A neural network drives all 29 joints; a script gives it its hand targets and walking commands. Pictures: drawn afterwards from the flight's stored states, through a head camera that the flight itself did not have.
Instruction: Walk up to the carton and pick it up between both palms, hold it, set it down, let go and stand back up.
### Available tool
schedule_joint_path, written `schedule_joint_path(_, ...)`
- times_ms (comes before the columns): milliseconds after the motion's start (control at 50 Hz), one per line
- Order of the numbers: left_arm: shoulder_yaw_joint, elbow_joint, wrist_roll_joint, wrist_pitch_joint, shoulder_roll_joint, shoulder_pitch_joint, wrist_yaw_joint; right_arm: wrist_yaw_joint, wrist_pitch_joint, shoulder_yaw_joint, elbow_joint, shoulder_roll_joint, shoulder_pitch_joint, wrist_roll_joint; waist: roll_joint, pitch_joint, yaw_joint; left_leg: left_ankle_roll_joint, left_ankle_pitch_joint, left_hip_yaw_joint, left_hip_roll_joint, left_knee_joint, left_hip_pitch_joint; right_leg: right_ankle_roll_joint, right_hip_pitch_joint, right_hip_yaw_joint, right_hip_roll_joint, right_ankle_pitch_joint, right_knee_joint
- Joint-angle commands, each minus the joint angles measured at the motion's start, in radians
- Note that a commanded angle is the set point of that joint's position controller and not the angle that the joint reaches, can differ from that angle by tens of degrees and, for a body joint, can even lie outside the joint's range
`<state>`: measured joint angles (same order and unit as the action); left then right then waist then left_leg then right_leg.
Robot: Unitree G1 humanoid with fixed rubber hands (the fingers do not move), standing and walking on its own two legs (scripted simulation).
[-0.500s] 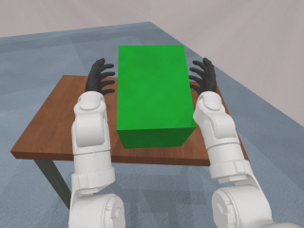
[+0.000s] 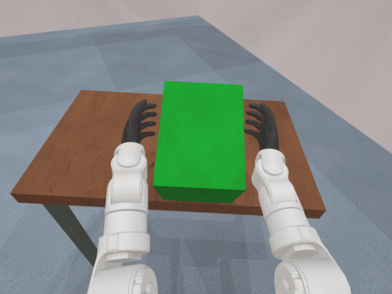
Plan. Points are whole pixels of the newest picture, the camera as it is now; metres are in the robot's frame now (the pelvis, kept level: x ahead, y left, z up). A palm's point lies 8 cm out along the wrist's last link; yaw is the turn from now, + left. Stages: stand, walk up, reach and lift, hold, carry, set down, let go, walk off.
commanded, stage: set down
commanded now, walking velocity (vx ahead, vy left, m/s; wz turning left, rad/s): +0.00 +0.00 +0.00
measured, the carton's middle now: (200, 146) +0.44 -0.01 +0.06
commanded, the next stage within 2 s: none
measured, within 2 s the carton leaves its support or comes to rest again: neither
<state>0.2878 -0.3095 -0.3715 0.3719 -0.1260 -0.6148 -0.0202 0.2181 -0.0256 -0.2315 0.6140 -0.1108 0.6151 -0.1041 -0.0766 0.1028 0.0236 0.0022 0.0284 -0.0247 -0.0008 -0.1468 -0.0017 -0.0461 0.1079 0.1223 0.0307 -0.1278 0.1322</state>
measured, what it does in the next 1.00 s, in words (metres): stands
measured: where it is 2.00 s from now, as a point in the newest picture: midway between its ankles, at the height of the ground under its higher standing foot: outside the picture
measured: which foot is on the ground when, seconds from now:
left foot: down 0.00-1.00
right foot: down 0.00-1.00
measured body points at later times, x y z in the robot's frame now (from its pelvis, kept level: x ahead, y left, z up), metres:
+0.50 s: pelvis +0.02 +0.01 +0.00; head +0.01 +0.03 +0.45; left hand +0.42 +0.15 +0.13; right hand +0.41 -0.12 +0.12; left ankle +0.04 +0.12 -0.75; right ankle -0.02 -0.08 -0.75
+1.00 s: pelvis +0.02 +0.00 +0.00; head +0.03 +0.01 +0.45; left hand +0.44 +0.15 +0.12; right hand +0.43 -0.12 +0.11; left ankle +0.04 +0.12 -0.75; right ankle -0.02 -0.08 -0.75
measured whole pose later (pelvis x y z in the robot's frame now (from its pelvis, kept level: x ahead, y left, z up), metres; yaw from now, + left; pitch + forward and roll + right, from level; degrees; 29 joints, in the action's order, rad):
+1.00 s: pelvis +0.02 +0.00 +0.00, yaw +2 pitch +2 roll +0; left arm 0.53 -0.77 -0.45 0.10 -0.10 -0.79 -0.02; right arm 0.18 -0.08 -0.51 0.82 -0.19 0.75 -0.35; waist -0.04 -0.02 0.02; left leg 0.00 0.02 0.01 0.01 -0.13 -0.13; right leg -0.04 -0.02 0.10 0.03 -0.13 0.12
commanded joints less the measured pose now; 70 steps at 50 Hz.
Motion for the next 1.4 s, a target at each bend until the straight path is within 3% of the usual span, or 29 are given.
schedule_joint_path(0,-0.213,0.057,0.036,-0.061,-0.272,-0.482,-0.107,-0.134,-0.058,0.261,-0.123,-0.277,0.577,-0.013,0.045,-0.402,-0.044,0.014,0.038,0.010,0.008,0.022,0.075,0.102,0.148,-0.028,-0.023,0.319,0.028)
schedule_joint_path(60,-0.215,0.052,0.030,-0.082,-0.315,-0.471,-0.126,-0.109,-0.074,0.307,-0.148,-0.313,0.563,0.009,0.052,-0.456,-0.032,0.033,-0.108,0.015,0.024,0.005,0.057,0.131,0.278,-0.048,-0.027,0.579,0.080)
schedule_joint_path(120,-0.180,0.040,0.025,-0.111,-0.297,-0.495,-0.136,-0.099,-0.074,0.319,-0.118,-0.327,0.551,0.011,0.007,-0.441,-0.034,0.053,-0.102,0.017,0.030,0.026,-0.017,0.137,0.324,-0.068,-0.040,0.664,0.100)
schedule_joint_path(180,-0.161,-0.049,0.008,-0.134,-0.311,-0.514,-0.144,-0.099,-0.083,0.258,-0.096,-0.301,0.589,-0.037,0.038,-0.434,-0.021,0.039,-0.067,0.020,0.028,0.028,-0.006,0.145,0.278,-0.046,-0.030,0.597,0.096)
schedule_joint_path(200,-0.194,-0.041,0.030,-0.150,-0.301,-0.535,-0.143,-0.103,-0.095,0.246,-0.107,-0.292,0.608,-0.043,0.067,-0.477,0.000,0.028,-0.053,0.018,0.030,0.019,0.020,0.137,0.245,-0.044,-0.027,0.556,0.086)
schedule_joint_path(240,-0.218,0.004,0.051,-0.184,-0.320,-0.595,-0.122,-0.112,-0.116,0.234,-0.110,-0.316,0.621,-0.049,0.083,-0.528,-0.001,0.012,-0.077,0.022,0.024,0.004,0.080,0.125,0.171,-0.029,-0.017,0.499,0.072)
schedule_joint_path(260,-0.239,-0.005,0.051,-0.195,-0.346,-0.611,-0.114,-0.115,-0.118,0.248,-0.091,-0.328,0.618,-0.050,0.105,-0.545,0.010,0.002,-0.149,0.025,0.024,-0.012,0.102,0.122,0.156,-0.032,-0.011,0.558,0.079)
schedule_joint_path(280,-0.300,-0.023,0.053,-0.237,-0.441,-0.631,-0.111,-0.107,-0.146,0.205,-0.062,-0.377,0.613,-0.054,0.101,-0.655,0.089,-0.011,-0.200,0.043,0.012,-0.033,0.106,0.100,0.132,-0.034,0.000,0.570,0.062)
schedule_joint_path(300,-0.287,-0.053,0.052,-0.262,-0.448,-0.638,-0.109,-0.107,-0.150,0.213,-0.043,-0.388,0.616,-0.067,0.118,-0.671,0.056,-0.015,-0.236,0.048,0.014,-0.050,0.110,0.093,0.102,-0.032,-0.006,0.578,0.058)
schedule_joint_path(360,-0.245,-0.118,0.012,-0.272,-0.446,-0.611,-0.106,-0.123,-0.138,0.190,0.016,-0.389,0.597,-0.107,0.101,-0.624,0.038,-0.010,-0.229,0.059,0.008,-0.048,0.132,0.091,0.085,-0.026,-0.003,0.543,0.050)
schedule_joint_path(460,-0.181,-0.172,-0.019,-0.243,-0.430,-0.585,-0.110,-0.139,-0.118,0.171,0.044,-0.371,0.616,-0.101,0.070,-0.546,0.006,-0.013,-0.204,0.060,-0.003,-0.045,0.157,0.089,0.029,-0.017,0.005,0.446,0.029)
schedule_joint_path(560,-0.142,-0.209,-0.032,-0.245,-0.417,-0.608,-0.107,-0.156,-0.120,0.143,0.042,-0.359,0.667,-0.113,0.081,-0.550,-0.012,-0.006,-0.159,0.051,0.000,-0.033,0.136,0.090,0.019,-0.020,0.004,0.420,0.029)
schedule_joint_path(740,-0.085,-0.292,-0.043,-0.303,-0.395,-0.688,-0.103,-0.176,-0.127,0.063,0.092,-0.400,0.715,-0.204,0.093,-0.631,-0.020,0.026,-0.110,0.042,0.009,-0.008,0.056,0.095,0.052,-0.038,-0.007,0.468,0.057)
schedule_joint_path(860,-0.032,-0.366,-0.051,-0.326,-0.365,-0.701,-0.116,-0.178,-0.116,0.022,0.120,-0.421,0.720,-0.249,0.071,-0.621,-0.013,0.042,-0.101,0.044,0.012,0.003,-0.012,0.104,0.097,-0.050,-0.016,0.529,0.075)
schedule_joint_path(1120,0.031,-0.437,-0.070,-0.355,-0.334,-0.726,-0.118,-0.190,-0.094,-0.040,0.133,-0.429,0.732,-0.304,0.082,-0.626,-0.004,0.029,-0.139,0.054,0.010,-0.004,-0.021,0.106,0.073,-0.041,-0.014,0.565,0.081)
schedule_joint_path(1280,0.071,-0.475,-0.090,-0.365,-0.317,-0.735,-0.113,-0.207,-0.091,-0.068,0.132,-0.430,0.735,-0.339,0.084,-0.668,-0.027,0.037,-0.167,0.052,0.002,-0.007,-0.009,0.101,0.046,-0.042,-0.013,0.603,0.085)
schedule_joint_path(1320,0.110,-0.490,-0.112,-0.357,-0.312,-0.689,-0.113,-0.205,-0.090,-0.071,0.116,-0.402,0.725,-0.351,0.098,-0.661,-0.042,0.024,-0.244,0.039,0.014,-0.026,-0.041,0.110,0.083,-0.031,-0.006,0.674,0.096)
schedule_joint_path(1360,0.148,-0.524,-0.108,-0.351,-0.279,-0.709,-0.123,-0.202,-0.077,-0.073,0.108,-0.400,0.743,-0.355,0.061,-0.652,-0.058,0.041,-0.208,0.042,0.016,-0.011,-0.103,0.119,0.141,-0.038,-0.022,0.715,0.103)
schedule_joint_path(1380,0.149,-0.499,-0.119,-0.353,-0.281,-0.719,-0.121,-0.202,-0.078,-0.076,0.106,-0.401,0.737,-0.355,0.072,-0.675,-0.063,0.050,-0.182,0.043,0.015,0.004,-0.131,0.122,0.167,-0.043,-0.029,0.714,0.113)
